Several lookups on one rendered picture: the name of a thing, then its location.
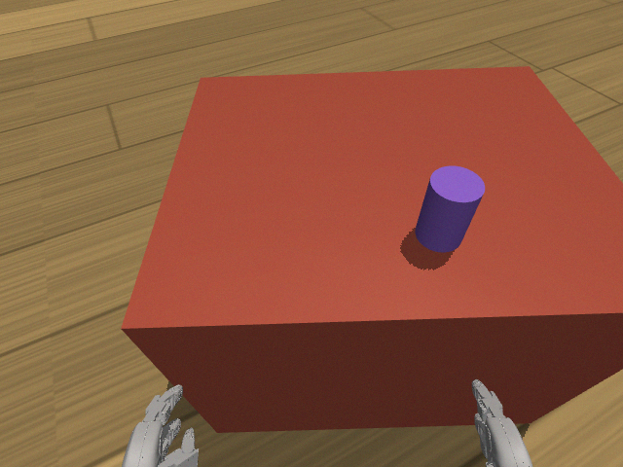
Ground left robot hand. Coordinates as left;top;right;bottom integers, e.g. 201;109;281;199
122;384;199;467

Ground can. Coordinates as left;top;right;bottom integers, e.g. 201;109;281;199
415;166;485;253

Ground right robot hand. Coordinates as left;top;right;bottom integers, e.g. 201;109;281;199
472;379;532;467

